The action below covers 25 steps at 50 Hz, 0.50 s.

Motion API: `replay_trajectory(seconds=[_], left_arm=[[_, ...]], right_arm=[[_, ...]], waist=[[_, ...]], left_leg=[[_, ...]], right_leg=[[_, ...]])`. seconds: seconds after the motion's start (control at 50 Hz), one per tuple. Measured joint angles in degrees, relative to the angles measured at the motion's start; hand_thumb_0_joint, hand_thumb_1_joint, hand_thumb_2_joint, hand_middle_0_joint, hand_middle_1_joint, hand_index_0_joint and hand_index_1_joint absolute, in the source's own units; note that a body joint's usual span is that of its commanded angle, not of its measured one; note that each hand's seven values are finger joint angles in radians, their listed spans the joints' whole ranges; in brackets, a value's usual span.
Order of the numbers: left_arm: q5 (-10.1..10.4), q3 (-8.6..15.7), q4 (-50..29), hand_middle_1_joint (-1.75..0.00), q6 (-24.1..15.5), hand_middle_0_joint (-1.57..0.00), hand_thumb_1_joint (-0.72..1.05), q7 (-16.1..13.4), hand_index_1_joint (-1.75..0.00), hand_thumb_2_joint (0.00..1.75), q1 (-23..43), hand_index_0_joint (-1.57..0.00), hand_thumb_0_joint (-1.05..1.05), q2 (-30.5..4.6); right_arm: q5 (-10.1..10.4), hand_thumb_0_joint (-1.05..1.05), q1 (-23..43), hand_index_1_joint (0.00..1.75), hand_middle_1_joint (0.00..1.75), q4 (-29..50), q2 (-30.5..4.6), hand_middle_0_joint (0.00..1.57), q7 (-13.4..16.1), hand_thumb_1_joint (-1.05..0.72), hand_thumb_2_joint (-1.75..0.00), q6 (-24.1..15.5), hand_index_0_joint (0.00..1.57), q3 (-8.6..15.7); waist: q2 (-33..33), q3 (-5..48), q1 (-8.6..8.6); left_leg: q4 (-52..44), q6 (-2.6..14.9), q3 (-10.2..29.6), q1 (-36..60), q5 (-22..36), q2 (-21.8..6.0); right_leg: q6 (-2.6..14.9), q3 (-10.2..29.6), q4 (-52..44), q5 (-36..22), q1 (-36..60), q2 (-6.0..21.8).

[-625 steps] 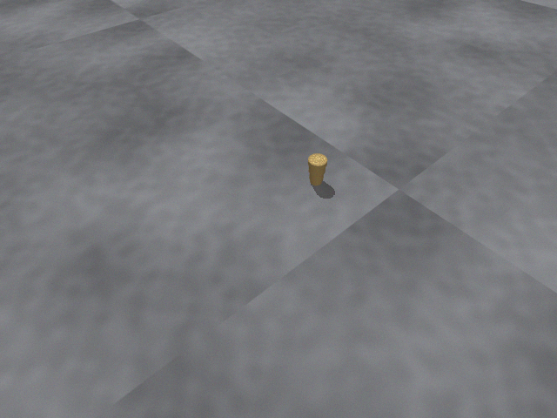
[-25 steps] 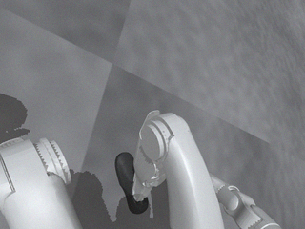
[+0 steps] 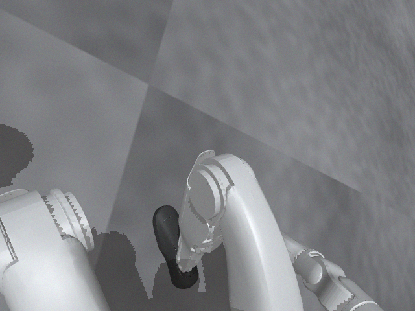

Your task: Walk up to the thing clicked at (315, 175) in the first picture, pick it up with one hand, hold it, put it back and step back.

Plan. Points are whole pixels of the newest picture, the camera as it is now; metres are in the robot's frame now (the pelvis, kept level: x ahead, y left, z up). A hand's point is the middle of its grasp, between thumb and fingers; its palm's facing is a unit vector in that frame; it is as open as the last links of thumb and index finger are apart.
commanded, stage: settle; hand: left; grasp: from the side
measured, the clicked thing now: out of the picture +0.46 +0.30 -0.21
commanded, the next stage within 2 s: none
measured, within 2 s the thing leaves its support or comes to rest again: neither
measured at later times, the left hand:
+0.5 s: hand out of the picture +0.45 +0.32 -0.14, palm faces +0.41 -0.91 -0.02, open 12.2 cm
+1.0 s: hand out of the picture +0.42 +0.34 -0.03, palm faces +0.38 -0.92 -0.07, open 12.2 cm
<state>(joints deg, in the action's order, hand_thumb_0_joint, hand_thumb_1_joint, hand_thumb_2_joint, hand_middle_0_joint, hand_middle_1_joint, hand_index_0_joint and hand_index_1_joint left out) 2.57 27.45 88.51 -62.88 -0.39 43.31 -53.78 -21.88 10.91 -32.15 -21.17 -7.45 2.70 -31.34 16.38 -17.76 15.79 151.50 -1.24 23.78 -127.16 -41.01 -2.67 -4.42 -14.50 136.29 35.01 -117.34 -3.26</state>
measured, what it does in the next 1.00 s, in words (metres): stands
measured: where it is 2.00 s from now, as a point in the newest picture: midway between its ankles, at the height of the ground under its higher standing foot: (128, 290)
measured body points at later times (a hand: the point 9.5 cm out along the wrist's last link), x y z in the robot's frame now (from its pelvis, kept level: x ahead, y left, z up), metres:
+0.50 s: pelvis +0.00 +0.00 +0.00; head +0.23 +0.19 +0.34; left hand +0.43 +0.37 -0.13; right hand +0.17 -0.24 -0.04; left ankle +0.08 +0.13 -0.26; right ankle +0.14 -0.12 -0.26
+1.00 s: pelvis +0.01 -0.01 +0.03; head +0.20 +0.13 +0.41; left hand +0.40 +0.39 -0.02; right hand +0.18 -0.25 -0.06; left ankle +0.08 +0.13 -0.26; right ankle +0.14 -0.12 -0.26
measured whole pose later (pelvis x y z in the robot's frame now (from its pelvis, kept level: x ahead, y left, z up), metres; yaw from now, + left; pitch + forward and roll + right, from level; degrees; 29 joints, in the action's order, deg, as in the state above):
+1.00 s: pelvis +0.01 -0.01 +0.03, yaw +6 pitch +25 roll -12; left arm 5.8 25.7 55.9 -39.1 7.3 37.3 -35.8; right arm -8.7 -2.2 -35.2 -17.8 -6.6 5.2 -12.9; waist 4.3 -2.0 9.8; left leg 142.1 0.0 12.9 -130.2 -38.7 -3.1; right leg -2.3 -7.3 134.0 37.0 -122.9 0.1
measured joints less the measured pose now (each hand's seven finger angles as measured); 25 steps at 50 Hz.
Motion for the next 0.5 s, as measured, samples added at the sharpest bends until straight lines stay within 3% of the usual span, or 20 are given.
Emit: replay_trajectory(seconds=[0.34, 0.5], left_arm=[[-0.6, -0.1, -2.2, -1.06, 0.9, -0.76, -0.6, 0.0, -1.07, 0.85, 1.5, -0.59, 0.06, 0.5], [0.1, 0.8, -10.2, -1.08, 4.6, -0.75, -0.61, 1.3, -1.09, 0.87, 0.4, -0.58, 0.06, 3.6]], right_arm=[[0.3, -0.01, -0.5, 0.3, 0.3, 0.1, 0.2, 0.2, -0.1, -0.9, -0.91, 0.4, 0.21, 0.6], [1.9, -0.01, -2.5, 0.3, 0.3, -0.3, 0.8, 0.2, -0.3, -0.91, -0.91, 1.1, 0.21, 3.1]], waist=[[-0.2, 0.2, -0.16], [-1.9, 1.4, -0.72]], left_leg=[[-0.6, 0.04, -0.2, 0.0, 0.2, 0.2], [-1.4, 0.33, -1.5, -0.5, 0.6, 0.1]], right_leg=[[0.31, -0.1, -0.6, 0.1, 0.3, 0.2], [0.4, 0.8, -0.5, 0.3, -0.4, 0.6]])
